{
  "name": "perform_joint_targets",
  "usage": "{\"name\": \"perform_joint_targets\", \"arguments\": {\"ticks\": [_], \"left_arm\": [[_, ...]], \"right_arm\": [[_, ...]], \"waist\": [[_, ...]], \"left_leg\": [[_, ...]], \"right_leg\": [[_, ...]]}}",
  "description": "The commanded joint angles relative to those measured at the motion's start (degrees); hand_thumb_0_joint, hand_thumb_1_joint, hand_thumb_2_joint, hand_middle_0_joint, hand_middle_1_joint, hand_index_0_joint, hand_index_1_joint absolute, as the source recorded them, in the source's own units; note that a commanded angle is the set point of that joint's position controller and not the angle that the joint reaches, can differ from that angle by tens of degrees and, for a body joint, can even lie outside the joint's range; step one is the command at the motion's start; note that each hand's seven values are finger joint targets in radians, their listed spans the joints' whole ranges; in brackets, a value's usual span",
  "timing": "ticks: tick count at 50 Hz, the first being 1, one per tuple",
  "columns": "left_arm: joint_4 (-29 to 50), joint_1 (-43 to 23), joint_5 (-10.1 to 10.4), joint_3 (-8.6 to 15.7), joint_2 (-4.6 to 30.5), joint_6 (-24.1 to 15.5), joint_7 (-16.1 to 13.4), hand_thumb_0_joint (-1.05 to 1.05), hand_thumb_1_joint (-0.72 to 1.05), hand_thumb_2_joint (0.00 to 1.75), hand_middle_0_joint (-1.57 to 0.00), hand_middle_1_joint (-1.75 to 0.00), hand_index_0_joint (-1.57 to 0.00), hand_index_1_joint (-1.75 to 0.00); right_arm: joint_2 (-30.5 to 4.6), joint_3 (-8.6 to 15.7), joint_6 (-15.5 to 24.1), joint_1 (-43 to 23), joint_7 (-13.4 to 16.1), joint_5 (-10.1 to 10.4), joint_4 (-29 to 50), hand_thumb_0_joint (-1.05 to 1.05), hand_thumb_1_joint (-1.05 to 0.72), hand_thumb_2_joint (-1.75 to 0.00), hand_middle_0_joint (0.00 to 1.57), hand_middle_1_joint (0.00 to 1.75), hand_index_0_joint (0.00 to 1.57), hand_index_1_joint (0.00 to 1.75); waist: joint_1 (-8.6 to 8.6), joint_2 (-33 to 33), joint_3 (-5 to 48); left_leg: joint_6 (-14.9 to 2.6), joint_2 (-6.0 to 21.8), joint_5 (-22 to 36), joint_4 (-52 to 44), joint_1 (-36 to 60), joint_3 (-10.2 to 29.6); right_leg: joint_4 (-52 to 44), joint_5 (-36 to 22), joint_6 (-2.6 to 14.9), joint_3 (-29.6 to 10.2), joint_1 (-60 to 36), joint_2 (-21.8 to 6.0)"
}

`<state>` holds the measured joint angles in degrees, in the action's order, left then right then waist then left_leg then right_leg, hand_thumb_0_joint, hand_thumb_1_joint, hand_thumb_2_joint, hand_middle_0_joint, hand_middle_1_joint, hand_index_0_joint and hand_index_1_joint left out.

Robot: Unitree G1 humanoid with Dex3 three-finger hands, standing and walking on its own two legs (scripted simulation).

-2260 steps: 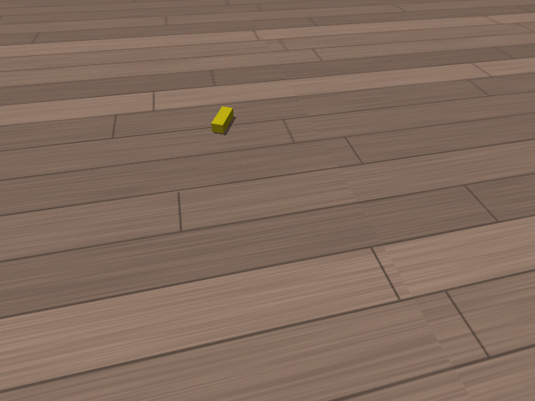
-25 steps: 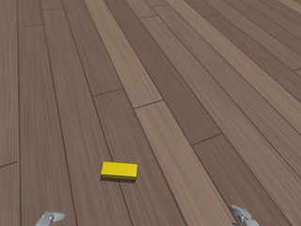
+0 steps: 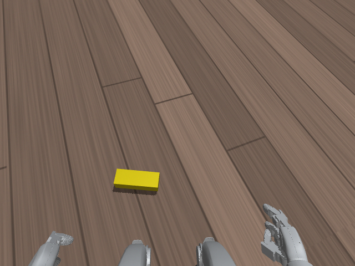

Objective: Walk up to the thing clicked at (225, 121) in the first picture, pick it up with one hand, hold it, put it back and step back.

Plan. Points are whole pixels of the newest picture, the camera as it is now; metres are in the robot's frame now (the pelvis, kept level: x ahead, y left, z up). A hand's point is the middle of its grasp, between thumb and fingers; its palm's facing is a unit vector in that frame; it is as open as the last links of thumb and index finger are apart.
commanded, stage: rise first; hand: left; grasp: from above
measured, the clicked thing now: (137, 180) +0.53 +0.15 -0.63
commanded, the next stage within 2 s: none
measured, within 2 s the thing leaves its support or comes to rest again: neither
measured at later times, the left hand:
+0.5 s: hand (98, 214) +0.31 +0.24 -0.34, palm faces -0.52 -0.29 -0.80, open 14.0 cm
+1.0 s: hand (111, 194) +0.41 +0.23 -0.44, palm faces -0.49 +0.01 -0.87, open 14.1 cm
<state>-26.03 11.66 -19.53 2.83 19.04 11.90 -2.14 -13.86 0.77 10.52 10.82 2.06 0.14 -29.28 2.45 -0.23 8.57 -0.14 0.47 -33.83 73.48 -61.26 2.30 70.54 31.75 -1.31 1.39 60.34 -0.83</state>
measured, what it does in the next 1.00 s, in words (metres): lowers itself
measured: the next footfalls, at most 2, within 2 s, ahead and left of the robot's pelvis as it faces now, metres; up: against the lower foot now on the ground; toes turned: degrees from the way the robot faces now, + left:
none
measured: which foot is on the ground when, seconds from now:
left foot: down 0.00-1.00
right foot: down 0.00-1.00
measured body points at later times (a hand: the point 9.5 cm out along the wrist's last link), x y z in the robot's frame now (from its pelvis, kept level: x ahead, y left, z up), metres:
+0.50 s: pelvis -0.07 -0.01 -0.20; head +0.13 -0.01 +0.20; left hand +0.34 +0.26 -0.29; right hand +0.05 -0.29 -0.33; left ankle +0.01 +0.11 -0.63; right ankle +0.01 -0.14 -0.63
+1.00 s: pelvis -0.08 +0.00 -0.29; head +0.16 +0.05 +0.09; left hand +0.43 +0.23 -0.39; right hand -0.06 -0.28 -0.39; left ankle +0.01 +0.11 -0.63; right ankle +0.01 -0.14 -0.63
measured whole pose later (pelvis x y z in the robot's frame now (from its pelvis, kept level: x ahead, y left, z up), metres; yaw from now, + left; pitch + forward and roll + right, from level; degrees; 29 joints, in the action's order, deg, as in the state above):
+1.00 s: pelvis -0.08 +0.00 -0.29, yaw -5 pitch +36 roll -7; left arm -76.4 -55.3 -71.4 1.0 39.9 -13.8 -14.5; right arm -14.7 -0.5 1.1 10.3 -5.6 -4.7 -41.8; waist 13.5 -0.4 4.9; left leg -0.4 -0.9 -39.4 130.0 -126.5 5.5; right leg 124.7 36.8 -2.2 2.7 123.7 -0.6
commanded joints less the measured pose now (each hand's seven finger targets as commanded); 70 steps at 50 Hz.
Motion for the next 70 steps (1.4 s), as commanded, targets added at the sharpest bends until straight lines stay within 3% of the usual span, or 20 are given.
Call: {"name": "perform_joint_targets", "arguments": {"ticks": [1,5,8,9,10,12,15,19,20,22,28,31,35,38,45,46,50,55,65,70], "left_arm": [[2.92,-10.96,-5.98,2.34,8.56,-7.0,-2.01,0.0,-0.6,0.99,-0.08,-1.04,-0.07,-1.05],[0.94,-16.01,-10.29,1.74,10.53,-10.26,-3.33,0.0,-0.61,1.0,-0.1,-1.06,-0.09,-1.07],[-1.6,-22.34,-14.03,4.8,15.49,-11.07,-4.56,0.0,-0.61,1.01,-0.1,-1.07,-0.09,-1.08],[-1.74,-25.03,-15.39,4.9,16.84,-11.18,-4.98,0.0,-0.61,1.0,-0.09,-1.08,-0.08,-1.09],[-4.6,-26.41,-16.6,3.62,15.19,-11.18,-5.16,0.0,-0.61,1.01,-0.09,-1.09,-0.08,-1.09],[-8.66,-29.42,-18.91,5.36,18.03,-11.48,-5.55,0.0,-0.61,1.0,-0.09,-1.09,-0.09,-1.1],[-10.8,-38.66,-21.49,5.01,19.96,-13.05,-4.94,0.0,-0.58,0.99,-0.09,-1.1,-0.09,-1.1],[-16.49,-51.67,-25.92,3.58,23.22,-17.41,-4.43,0.0,-0.58,0.98,-0.11,-1.08,-0.12,-1.08],[-17.09,-55.35,-27.25,3.87,25.67,-18.73,-4.5,0.0,-0.58,1.0,-0.11,-1.06,-0.11,-1.07],[-21.17,-60.28,-29.92,2.7,26.17,-20.84,-4.72,0.0,-0.58,1.01,-0.1,-1.07,-0.09,-1.07],[-29.95,-69.63,-36.25,2.97,31.0,-25.06,-7.21,0.0,-0.52,1.04,-0.05,-1.07,-0.05,-1.06],[-32.95,-74.01,-40.08,1.95,31.21,-25.94,-8.62,0.0,-0.53,1.05,-0.04,-1.05,-0.04,-1.05],[-34.78,-78.35,-43.53,3.01,34.28,-26.17,-11.26,0.0,-0.54,1.05,-0.04,-1.03,-0.04,-1.03],[-37.43,-80.23,-46.17,1.79,32.81,-25.81,-12.74,0.0,-0.55,1.05,-0.04,-1.01,-0.04,-1.01],[-40.79,-85.52,-50.56,0.97,34.41,-25.42,-14.37,0.0,-0.53,1.02,-0.05,-0.98,-0.05,-0.98],[-42.21,-85.43,-50.98,0.27,32.98,-25.46,-14.46,0.0,-0.54,1.03,-0.05,-0.98,-0.05,-0.97],[-43.78,-87.75,-52.09,0.02,33.98,-25.94,-14.82,0.0,-0.53,1.02,-0.05,-0.98,-0.06,-0.97],[-44.27,-90.68,-54.52,0.5,37.04,-26.99,-15.41,0.0,-0.53,1.01,-0.05,-0.98,-0.06,-0.97],[-50.11,-92.4,-55.37,0.12,38.13,-26.77,-17.4,0.0,-0.52,1.0,-0.05,-1.01,-0.07,-1.0],[-48.38,-95.15,-55.26,-0.06,39.5,-25.99,-17.44,0.0,-0.5,0.98,-0.05,-1.03,-0.08,-1.0]], "right_arm": [[-9.3,4.18,3.32,-0.41,-0.33,-0.3,4.36,0.0,-0.91,-0.9,0.2,0.3,0.2,0.3],[-11.12,4.91,3.52,-0.84,-1.32,0.22,2.72,0.0,-0.93,-0.91,0.2,0.3,0.2,0.3],[-11.74,5.55,2.92,-0.43,-1.62,0.71,0.71,0.0,-0.94,-0.91,0.2,0.3,0.2,0.3],[-11.69,5.58,2.63,-0.43,-1.75,0.73,0.04,0.0,-0.93,-0.91,0.2,0.3,0.2,0.3],[-11.65,5.65,2.4,-0.08,-1.9,0.75,-0.5,0.0,-0.94,-0.91,0.2,0.3,0.2,0.3],[-11.77,5.92,1.84,0.46,-2.29,0.85,-1.73,0.0,-0.94,-0.91,0.2,0.3,0.2,0.3],[-11.57,6.41,1.15,1.36,-3.13,0.53,-3.22,0.0,-0.93,-0.91,0.2,0.3,0.2,0.3],[-11.56,6.75,0.62,2.9,-3.6,-0.17,-5.06,0.0,-0.95,-0.91,0.2,0.3,0.2,0.3],[-11.7,6.63,0.37,3.27,-3.63,-0.28,-5.7,0.0,-0.94,-0.91,0.2,0.3,0.2,0.3],[-11.68,6.35,-0.07,4.18,-3.77,-0.6,-6.6,0.0,-0.92,-0.91,0.2,0.3,0.2,0.3],[-12.53,5.54,-1.97,5.65,-4.31,-1.8,-7.96,0.0,-0.85,-0.89,0.2,0.3,0.2,0.3],[-12.95,5.39,-3.23,6.56,-4.65,-2.31,-8.82,0.0,-0.85,-0.89,0.2,0.3,0.2,0.3],[-13.59,4.91,-5.27,7.29,-5.13,-2.98,-9.57,0.0,-0.86,-0.89,0.2,0.3,0.2,0.3],[-13.8,4.57,-6.82,8.65,-5.58,-3.45,-10.51,0.0,-0.88,-0.9,0.2,0.3,0.2,0.3],[-14.78,3.72,-8.87,10.26,-6.67,-4.71,-11.38,0.0,-0.9,-0.9,0.2,0.3,0.2,0.3],[-15.0,3.55,-9.09,10.96,-6.83,-5.03,-11.59,0.0,-0.9,-0.9,0.2,0.3,0.2,0.3],[-15.05,2.65,-9.66,10.81,-7.27,-5.71,-11.27,0.0,-0.9,-0.9,0.2,0.3,0.2,0.3],[-15.57,1.37,-10.29,11.68,-7.75,-6.5,-11.15,0.0,-0.9,-0.9,0.2,0.3,0.2,0.3],[-15.69,-0.86,-10.55,12.2,-8.05,-7.62,-10.83,0.0,-0.9,-0.9,0.2,0.3,0.2,0.3],[-16.29,-1.3,-10.72,12.76,-8.17,-7.71,-10.7,0.0,-0.9,-0.9,0.2,0.3,0.2,0.3]], "waist": [[1.15,-6.23,17.36],[0.85,-7.55,24.78],[-0.05,-7.57,28.87],[-0.13,-7.17,29.84],[0.74,-5.89,29.43],[-0.3,-4.21,30.36],[0.46,-1.54,35.05],[2.38,-0.71,35.28],[2.37,-0.62,36.68],[3.5,-1.32,35.35],[4.26,-3.45,34.79],[5.4,-7.28,35.06],[5.94,-11.11,36.32],[7.91,-13.08,36.43],[10.45,-16.12,35.84],[11.18,-15.33,35.09],[12.43,-15.38,33.39],[13.23,-16.74,34.67],[14.84,-17.65,32.26],[15.36,-18.53,34.0]], "left_leg": [[0.48,-0.22,16.14,-0.65,4.29,0.88],[0.82,-0.22,18.18,5.44,0.81,1.71],[0.39,-0.62,19.2,9.97,-2.95,1.03],[0.03,-0.91,18.83,11.91,-5.65,0.31],[-0.09,-1.08,17.47,13.0,-8.2,0.37],[-0.74,-1.46,16.17,16.23,-12.95,-0.78],[-1.52,-1.82,13.61,21.68,-19.76,-1.97],[-1.55,-1.93,6.03,26.65,-27.95,-2.94],[-1.65,-1.89,5.1,27.87,-28.91,-2.98],[-1.64,-1.87,2.69,29.79,-31.63,-3.01],[-1.69,-2.2,-2.4,33.81,-36.42,-2.64],[-1.26,-2.03,-2.88,34.29,-34.79,-1.85],[-1.05,-2.09,-2.19,35.6,-33.66,-0.95],[-0.89,-2.14,1.9,37.24,-32.76,-0.65],[-0.6,-1.79,6.98,40.23,-32.13,0.75],[-0.67,-1.73,7.14,40.76,-32.5,0.82],[-0.86,-1.71,5.08,41.93,-34.47,1.28],[-0.98,-1.78,5.83,43.76,-35.9,1.13],[-1.41,-1.64,5.18,46.47,-39.66,0.45],[-1.62,-1.43,6.45,47.74,-40.2,0.41]], "right_leg": [[4.85,-11.35,2.9,0.7,5.67,1.35],[12.39,-12.82,3.16,0.77,12.5,1.2],[15.92,-13.99,3.26,0.41,15.08,1.22],[16.58,-14.46,3.18,0.2,15.28,1.28],[17.46,-13.76,3.21,0.27,16.32,1.25],[18.51,-13.34,3.09,-0.07,17.06,1.33],[20.78,-12.83,2.64,-0.7,16.65,1.32],[23.35,-5.56,2.36,-0.97,19.93,1.41],[23.97,-4.27,2.35,-1.1,20.34,1.44],[25.45,-1.4,2.41,-0.74,23.81,1.51],[29.74,5.58,2.79,0.65,31.49,1.94],[32.92,4.79,3.15,2.63,35.91,2.05],[36.59,3.53,3.47,4.04,40.19,1.83],[39.03,-0.76,3.66,4.78,42.01,1.75],[42.62,-5.09,3.69,5.58,46.19,1.33],[42.63,-5.47,3.53,5.71,46.07,1.31],[43.36,-4.03,3.45,6.12,47.58,1.38],[44.66,-4.97,3.27,6.33,46.88,1.46],[46.21,-5.53,3.21,7.15,47.28,2.56],[46.78,-7.39,3.04,7.3,46.18,2.79]]}}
